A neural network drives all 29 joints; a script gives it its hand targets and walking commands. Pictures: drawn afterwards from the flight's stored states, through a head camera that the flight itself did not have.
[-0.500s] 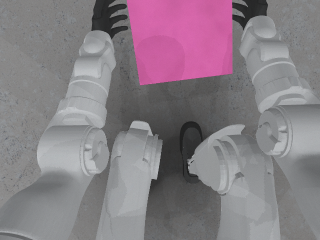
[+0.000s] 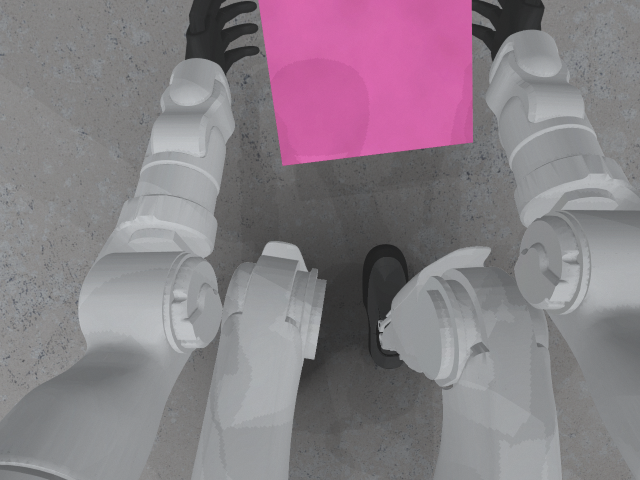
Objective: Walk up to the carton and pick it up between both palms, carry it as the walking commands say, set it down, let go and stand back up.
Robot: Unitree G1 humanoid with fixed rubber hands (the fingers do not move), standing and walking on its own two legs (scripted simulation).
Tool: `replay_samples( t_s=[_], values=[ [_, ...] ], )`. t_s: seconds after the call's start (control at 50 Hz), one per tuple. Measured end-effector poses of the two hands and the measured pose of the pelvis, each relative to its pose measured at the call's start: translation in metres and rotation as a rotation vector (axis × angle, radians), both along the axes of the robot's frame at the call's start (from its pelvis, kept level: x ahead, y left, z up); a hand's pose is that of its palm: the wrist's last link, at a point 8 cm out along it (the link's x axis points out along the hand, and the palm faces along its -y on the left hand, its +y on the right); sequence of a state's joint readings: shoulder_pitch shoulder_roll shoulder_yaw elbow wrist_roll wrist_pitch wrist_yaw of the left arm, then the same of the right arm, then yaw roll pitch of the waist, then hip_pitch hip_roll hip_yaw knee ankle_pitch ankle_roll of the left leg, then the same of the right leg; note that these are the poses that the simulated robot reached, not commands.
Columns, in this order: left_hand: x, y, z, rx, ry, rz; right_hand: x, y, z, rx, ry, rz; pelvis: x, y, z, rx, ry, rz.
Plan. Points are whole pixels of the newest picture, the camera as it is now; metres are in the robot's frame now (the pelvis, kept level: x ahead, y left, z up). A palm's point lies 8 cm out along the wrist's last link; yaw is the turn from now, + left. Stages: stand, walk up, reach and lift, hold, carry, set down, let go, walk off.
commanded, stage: set down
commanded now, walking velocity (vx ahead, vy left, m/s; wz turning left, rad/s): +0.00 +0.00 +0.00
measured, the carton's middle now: (358, 62) +0.53 -0.03 -0.26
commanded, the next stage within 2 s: none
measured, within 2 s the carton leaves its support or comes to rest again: rests again in 0.36 s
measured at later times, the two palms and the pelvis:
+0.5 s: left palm (206, 114) +0.46 +0.15 -0.21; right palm (510, 76) +0.50 -0.19 -0.19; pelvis -0.01 +0.00 +0.00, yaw +0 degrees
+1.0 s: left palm (173, 93) +0.48 +0.18 -0.18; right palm (536, 67) +0.50 -0.20 -0.17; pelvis -0.02 +0.00 +0.00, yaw +1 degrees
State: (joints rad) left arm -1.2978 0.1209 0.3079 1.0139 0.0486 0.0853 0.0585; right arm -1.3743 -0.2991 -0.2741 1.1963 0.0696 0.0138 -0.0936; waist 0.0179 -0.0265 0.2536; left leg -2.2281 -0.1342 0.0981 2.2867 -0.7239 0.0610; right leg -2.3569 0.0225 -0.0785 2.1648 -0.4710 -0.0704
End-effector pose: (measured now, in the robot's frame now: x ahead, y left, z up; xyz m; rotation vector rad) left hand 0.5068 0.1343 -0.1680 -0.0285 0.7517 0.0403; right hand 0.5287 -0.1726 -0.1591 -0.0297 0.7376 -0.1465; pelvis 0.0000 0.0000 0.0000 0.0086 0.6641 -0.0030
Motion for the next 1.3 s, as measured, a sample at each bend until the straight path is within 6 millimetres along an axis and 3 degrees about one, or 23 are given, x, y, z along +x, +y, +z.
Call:
replay_samples(
  t_s=[0.32,0.46,0.54,0.62,0.78,0.98,1.08,1.14,1.3],
  values=[
    [-0.002,0.001,-0.002,0.031,-0.02,-0.021,-0.002,-0.001,-0.002,-0.003,-0.022,0.007,-0.003,-0.004,-0.003,0.002,-0.022,-0.001],
    [-0.038,0.011,-0.032,0.058,0.108,-0.018,-0.029,-0.007,-0.028,-0.041,0.117,0.043,-0.005,-0.004,0.002,0.0,-0.014,0.0],
    [-0.053,0.025,-0.044,0.061,0.123,0.022,-0.032,-0.023,-0.026,-0.062,0.09,-0.001,-0.008,-0.004,0.005,-0.008,-0.009,0.005],
    [-0.048,0.033,-0.038,0.081,0.079,0.011,-0.031,-0.031,-0.017,-0.058,0.035,-0.021,-0.013,-0.002,0.002,-0.016,-0.024,0.012],
    [-0.024,0.04,-0.013,0.088,0.026,0.017,-0.039,-0.024,-0.021,-0.032,0.08,-0.017,-0.021,0.001,-0.004,-0.014,-0.056,0.023],
    [-0.029,0.045,-0.018,0.076,0.046,0.04,-0.03,-0.031,-0.013,-0.042,0.026,-0.015,-0.018,0.0,0.0,-0.012,-0.036,0.023],
    [-0.028,0.04,-0.002,0.067,-0.025,0.047,-0.02,-0.034,0.011,-0.033,-0.072,-0.005,-0.022,-0.001,0.017,-0.01,-0.132,0.013],
    [-0.029,0.04,0.015,0.069,-0.04,0.054,-0.023,-0.034,0.024,-0.021,-0.091,-0.012,-0.024,0.0,0.027,-0.012,-0.173,0.011],
    [-0.021,0.051,0.089,0.103,-0.062,0.069,-0.043,-0.018,0.065,0.011,-0.027,-0.001,-0.024,-0.003,0.064,-0.002,-0.191,0.012]
  ],
)
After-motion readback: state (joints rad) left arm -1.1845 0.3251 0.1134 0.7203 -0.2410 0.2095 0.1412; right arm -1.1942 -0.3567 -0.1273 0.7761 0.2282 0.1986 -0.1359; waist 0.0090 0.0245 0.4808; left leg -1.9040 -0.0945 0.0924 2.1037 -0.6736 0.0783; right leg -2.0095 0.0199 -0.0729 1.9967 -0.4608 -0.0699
